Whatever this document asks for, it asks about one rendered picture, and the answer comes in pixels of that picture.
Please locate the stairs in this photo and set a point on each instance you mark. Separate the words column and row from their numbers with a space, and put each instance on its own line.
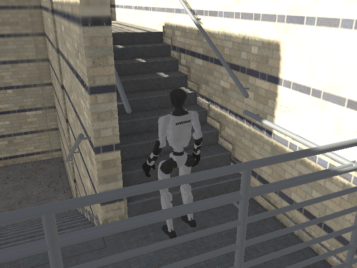
column 33, row 230
column 148, row 73

